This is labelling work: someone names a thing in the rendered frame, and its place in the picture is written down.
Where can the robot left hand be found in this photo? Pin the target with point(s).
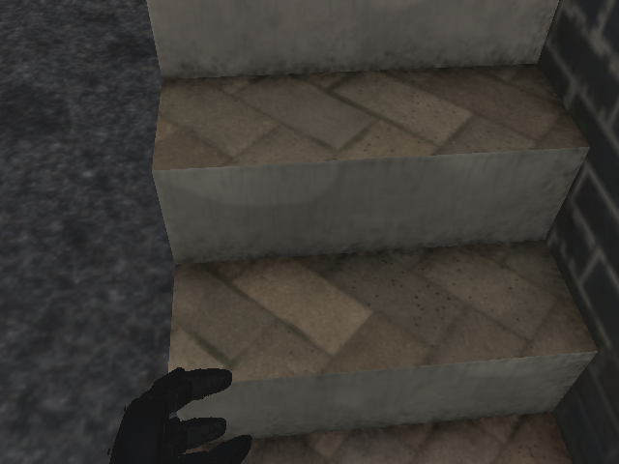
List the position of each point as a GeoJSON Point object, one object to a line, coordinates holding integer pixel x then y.
{"type": "Point", "coordinates": [147, 436]}

